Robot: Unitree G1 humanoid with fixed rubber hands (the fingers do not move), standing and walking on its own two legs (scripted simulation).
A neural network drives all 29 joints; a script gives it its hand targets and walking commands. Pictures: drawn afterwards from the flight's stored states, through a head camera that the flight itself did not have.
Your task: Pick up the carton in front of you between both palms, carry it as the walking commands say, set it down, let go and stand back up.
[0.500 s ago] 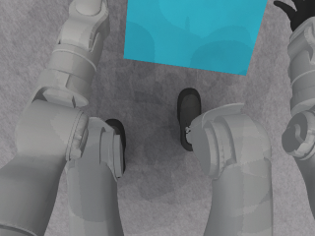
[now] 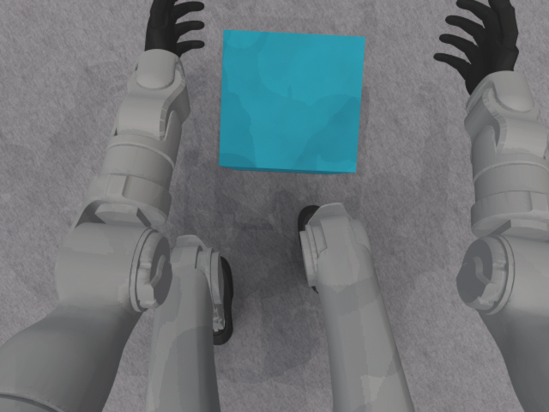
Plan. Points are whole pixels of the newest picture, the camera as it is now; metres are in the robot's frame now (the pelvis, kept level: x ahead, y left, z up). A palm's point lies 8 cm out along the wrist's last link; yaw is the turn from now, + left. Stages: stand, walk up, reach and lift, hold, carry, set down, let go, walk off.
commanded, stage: set down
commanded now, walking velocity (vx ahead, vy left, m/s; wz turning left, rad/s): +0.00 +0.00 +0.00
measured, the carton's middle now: (287, 117) +0.48 -0.11 -0.35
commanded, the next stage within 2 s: let go in 0.54 s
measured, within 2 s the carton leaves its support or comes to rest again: neither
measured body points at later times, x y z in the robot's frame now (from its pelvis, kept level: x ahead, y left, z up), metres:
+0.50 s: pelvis +0.04 -0.01 +0.13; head +0.33 -0.07 +0.48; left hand +0.55 +0.03 +0.02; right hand +0.45 -0.36 +0.03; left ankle +0.08 +0.13 -0.44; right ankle +0.15 -0.13 -0.44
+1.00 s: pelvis +0.09 -0.03 +0.25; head +0.29 -0.07 +0.66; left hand +0.44 +0.10 +0.14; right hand +0.35 -0.33 +0.15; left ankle +0.08 +0.13 -0.44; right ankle +0.15 -0.13 -0.44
